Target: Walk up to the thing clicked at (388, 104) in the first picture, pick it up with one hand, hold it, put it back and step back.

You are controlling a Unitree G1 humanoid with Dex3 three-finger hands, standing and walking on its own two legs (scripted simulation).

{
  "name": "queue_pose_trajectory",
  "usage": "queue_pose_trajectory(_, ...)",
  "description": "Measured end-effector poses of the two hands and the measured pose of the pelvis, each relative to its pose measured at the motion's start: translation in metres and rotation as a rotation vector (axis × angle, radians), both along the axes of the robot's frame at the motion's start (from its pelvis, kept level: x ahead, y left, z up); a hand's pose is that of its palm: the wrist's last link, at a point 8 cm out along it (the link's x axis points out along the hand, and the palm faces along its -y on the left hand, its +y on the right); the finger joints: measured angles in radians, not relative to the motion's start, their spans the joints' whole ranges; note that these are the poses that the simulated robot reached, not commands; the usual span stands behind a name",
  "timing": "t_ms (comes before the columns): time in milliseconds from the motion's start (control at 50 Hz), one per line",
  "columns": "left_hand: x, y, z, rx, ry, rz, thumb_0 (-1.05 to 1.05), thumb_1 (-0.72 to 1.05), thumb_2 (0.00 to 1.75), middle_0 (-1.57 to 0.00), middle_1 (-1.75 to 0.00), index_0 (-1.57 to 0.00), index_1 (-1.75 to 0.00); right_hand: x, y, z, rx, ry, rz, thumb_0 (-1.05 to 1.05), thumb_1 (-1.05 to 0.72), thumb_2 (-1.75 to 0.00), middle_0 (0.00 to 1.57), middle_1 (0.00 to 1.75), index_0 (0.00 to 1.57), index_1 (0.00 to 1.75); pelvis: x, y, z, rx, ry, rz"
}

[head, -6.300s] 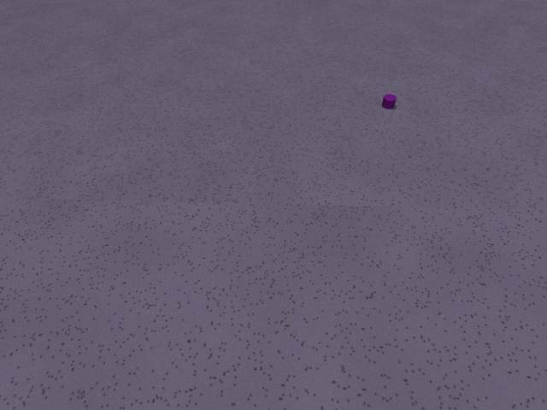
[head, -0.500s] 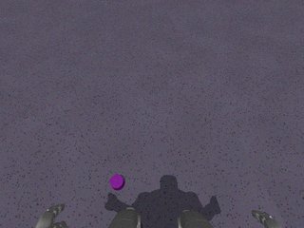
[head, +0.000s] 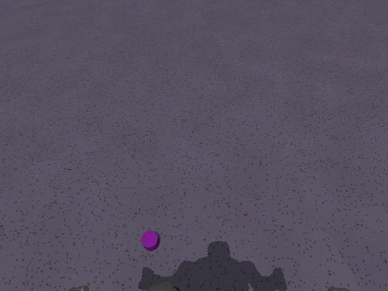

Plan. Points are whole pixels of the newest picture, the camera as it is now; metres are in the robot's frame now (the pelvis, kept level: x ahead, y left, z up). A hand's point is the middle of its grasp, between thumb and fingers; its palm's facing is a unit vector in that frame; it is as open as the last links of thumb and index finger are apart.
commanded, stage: walk up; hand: left
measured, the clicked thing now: (150, 240) +0.42 +0.27 -0.73
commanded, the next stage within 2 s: none
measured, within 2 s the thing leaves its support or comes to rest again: neither
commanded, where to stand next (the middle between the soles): +0.05 +0.00 m, yaw +2 degrees
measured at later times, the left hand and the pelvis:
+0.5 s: hand out of the picture +0.10 +0.27 -0.14, palm faces +0.01 -0.94 -0.33, open 7.4 cm; pelvis +0.02 +0.01 +0.01, yaw +1 degrees
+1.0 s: hand out of the picture +0.10 +0.27 -0.14, palm faces +0.01 -0.94 -0.33, open 7.4 cm; pelvis +0.03 +0.01 +0.01, yaw +1 degrees
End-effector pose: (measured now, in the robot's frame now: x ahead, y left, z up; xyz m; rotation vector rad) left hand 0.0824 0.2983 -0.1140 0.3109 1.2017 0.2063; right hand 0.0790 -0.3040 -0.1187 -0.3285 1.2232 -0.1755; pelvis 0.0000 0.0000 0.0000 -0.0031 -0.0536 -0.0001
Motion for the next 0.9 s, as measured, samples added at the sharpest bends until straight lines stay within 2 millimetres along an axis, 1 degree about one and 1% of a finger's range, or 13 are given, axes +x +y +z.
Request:
queue_pose_trajectory(100,0.01,0.004,0.0,-0.02,-0.003,0.004,0.01,0.9,0.9,-0.21,-0.3,-0.2,-0.3,-0.008,0.01,0.004,0.001,0.037,-0.008,0.01,-0.91,-0.9,0.2,0.3,0.2,0.3,0.005,0.005,0.004,-0.008,0.013,0.003)
queue_pose_trajectory(180,0.014,0.008,0.0,-0.023,0.002,0.009,0.01,0.9,0.9,-0.21,-0.3,-0.2,-0.3,-0.006,0.016,0.005,0.002,0.046,-0.008,0.01,-0.91,-0.9,0.2,0.3,0.2,0.3,0.009,0.008,0.007,-0.009,0.021,0.005)
queue_pose_trajectory(260,0.014,0.01,0.002,-0.02,0.014,0.014,0.01,0.9,0.9,-0.21,-0.3,-0.2,-0.3,0.006,0.019,0.007,0.004,0.029,-0.006,0.01,-0.91,-0.9,0.2,0.3,0.2,0.3,0.012,0.01,0.008,-0.009,0.025,0.005)
queue_pose_trajectory(440,0.011,0.013,0.006,-0.01,0.025,0.027,0.01,0.9,0.9,-0.21,-0.3,-0.2,-0.3,0.041,0.022,0.012,0.011,-0.047,0.013,0.01,-0.91,-0.9,0.2,0.3,0.2,0.3,0.017,0.011,0.01,-0.01,0.022,0.011)
queue_pose_trajectory(560,0.009,0.012,0.007,-0.01,0.027,0.033,0.01,0.9,0.9,-0.21,-0.3,-0.2,-0.3,0.053,0.023,0.015,0.013,-0.063,0.024,0.01,-0.91,-0.9,0.2,0.3,0.2,0.3,0.019,0.01,0.012,-0.01,0.023,0.015)
queue_pose_trajectory(680,0.007,0.011,0.006,-0.015,0.034,0.035,0.01,0.9,0.9,-0.21,-0.3,-0.2,-0.3,0.053,0.023,0.015,0.013,-0.051,0.022,0.01,-0.91,-0.9,0.2,0.3,0.2,0.3,0.021,0.01,0.013,-0.011,0.023,0.016)
queue_pose_trajectory(900,0.011,0.012,0.005,-0.019,0.044,0.03,0.01,0.9,0.9,-0.21,-0.3,-0.2,-0.3,0.039,0.023,0.013,0.008,-0.003,0.003,0.01,-0.91,-0.9,0.2,0.3,0.2,0.3,0.025,0.012,0.014,-0.01,0.027,0.018)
